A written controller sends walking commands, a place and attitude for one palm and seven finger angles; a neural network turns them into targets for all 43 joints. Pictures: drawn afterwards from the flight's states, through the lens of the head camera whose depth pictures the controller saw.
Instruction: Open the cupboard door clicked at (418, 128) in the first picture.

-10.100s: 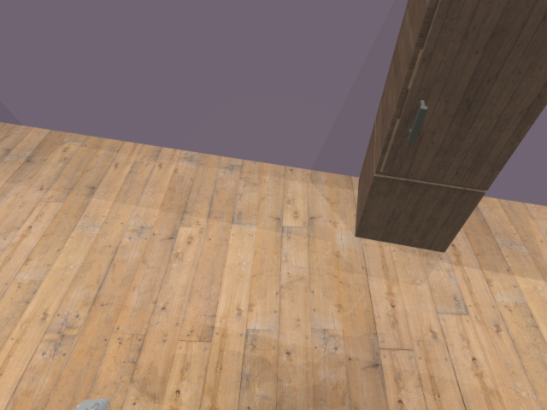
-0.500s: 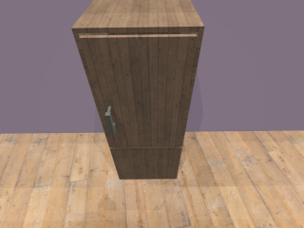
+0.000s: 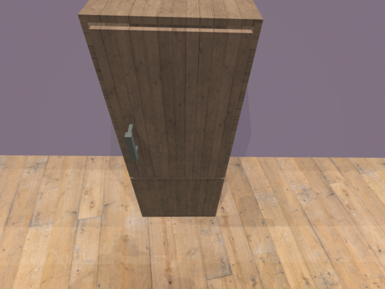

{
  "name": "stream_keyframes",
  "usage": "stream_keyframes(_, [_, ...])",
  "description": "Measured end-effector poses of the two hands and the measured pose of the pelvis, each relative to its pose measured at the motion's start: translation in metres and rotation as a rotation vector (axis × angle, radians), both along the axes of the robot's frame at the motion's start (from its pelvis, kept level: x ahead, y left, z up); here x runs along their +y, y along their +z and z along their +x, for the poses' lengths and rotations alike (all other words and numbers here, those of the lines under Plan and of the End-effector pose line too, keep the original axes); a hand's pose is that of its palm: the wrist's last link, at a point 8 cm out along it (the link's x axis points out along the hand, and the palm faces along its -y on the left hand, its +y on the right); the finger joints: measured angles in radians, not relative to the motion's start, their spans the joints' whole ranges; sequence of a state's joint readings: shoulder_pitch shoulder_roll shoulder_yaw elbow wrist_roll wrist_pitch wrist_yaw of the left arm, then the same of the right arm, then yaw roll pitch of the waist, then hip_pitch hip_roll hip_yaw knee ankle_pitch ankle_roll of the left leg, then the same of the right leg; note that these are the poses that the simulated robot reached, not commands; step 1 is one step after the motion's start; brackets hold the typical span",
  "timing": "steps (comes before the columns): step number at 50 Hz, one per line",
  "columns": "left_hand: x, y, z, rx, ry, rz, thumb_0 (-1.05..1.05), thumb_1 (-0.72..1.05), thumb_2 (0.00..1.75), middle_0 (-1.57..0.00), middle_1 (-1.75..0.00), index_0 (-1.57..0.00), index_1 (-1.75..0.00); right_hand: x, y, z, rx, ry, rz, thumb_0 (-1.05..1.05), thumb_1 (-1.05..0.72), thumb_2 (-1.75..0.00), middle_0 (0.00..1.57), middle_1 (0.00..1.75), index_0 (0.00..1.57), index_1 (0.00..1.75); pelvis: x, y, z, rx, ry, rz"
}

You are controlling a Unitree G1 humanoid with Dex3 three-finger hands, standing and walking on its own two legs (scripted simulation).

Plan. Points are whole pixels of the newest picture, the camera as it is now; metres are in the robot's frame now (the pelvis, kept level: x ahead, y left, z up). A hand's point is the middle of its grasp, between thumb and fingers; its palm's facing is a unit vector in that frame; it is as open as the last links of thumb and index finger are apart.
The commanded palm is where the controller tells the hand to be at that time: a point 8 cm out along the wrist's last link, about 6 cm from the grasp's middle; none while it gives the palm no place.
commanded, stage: look again from close up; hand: left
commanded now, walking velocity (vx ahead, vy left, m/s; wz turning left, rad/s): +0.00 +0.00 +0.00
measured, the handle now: (132, 143) +0.55 +0.21 -0.09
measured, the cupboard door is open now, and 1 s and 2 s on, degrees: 0 0 0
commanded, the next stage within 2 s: raise the hand with hooked fingers in 0.34 s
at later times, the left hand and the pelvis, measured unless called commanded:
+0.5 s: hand out of the picture +0.01 +0.23 -0.16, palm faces +0.15 -0.97 -0.21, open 7.4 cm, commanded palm +0.09 +0.27 -0.07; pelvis -0.01 +0.04 +0.00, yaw +1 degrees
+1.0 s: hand out of the picture +0.13 +0.24 -0.07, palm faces +0.14 -0.99 -0.09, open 9.4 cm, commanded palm +0.13 +0.29 -0.07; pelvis -0.04 +0.00 -0.12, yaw +1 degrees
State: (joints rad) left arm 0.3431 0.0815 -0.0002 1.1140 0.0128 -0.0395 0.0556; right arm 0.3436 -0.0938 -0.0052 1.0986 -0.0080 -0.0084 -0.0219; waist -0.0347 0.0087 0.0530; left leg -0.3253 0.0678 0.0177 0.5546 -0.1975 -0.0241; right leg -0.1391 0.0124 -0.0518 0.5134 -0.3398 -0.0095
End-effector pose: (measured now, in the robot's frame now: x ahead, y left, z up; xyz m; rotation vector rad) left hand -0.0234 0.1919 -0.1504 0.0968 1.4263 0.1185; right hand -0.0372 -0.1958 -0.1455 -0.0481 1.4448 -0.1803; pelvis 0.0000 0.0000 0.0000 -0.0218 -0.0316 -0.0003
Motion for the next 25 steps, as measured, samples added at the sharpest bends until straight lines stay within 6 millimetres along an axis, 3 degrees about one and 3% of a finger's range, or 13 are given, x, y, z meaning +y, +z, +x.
stream_keyframes(12, [0.058, -0.003, 0.017, -0.099, 0.006, 0.045, 0.0, 0.9, 0.89, -0.2, -0.29, -0.2, -0.3, -0.007, 0.015, 0.069, -0.196, 0.096, -0.102, 0.02, -0.93, -0.9, 0.2, 0.3, 0.2, 0.3, 0.029, -0.002, -0.004, 0.001, 0.012, 0.003])
stream_keyframes(23, [0.081, 0.005, -0.007, -0.063, 0.002, 0.079, 0.0, 0.91, 0.9, -0.2, -0.29, -0.2, -0.3, 0.003, 0.021, 0.085, -0.239, 0.134, -0.087, 0.0, -0.91, -0.9, 0.2, 0.3, 0.2, 0.3, 0.036, 0.002, -0.01, 0.006, 0.005, 0.002])
stream_keyframes(25, [0.085, 0.026, 0.018, -0.215, 0.09, 0.094, 0.01, 0.9, 0.89, -0.2, -0.3, -0.2, -0.3, 0.002, 0.026, 0.091, -0.328, 0.132, -0.107, 0.0, -0.91, -0.9, 0.2, 0.3, 0.2, 0.3, 0.037, 0.0, -0.014, 0.003, 0.01, 0.003])
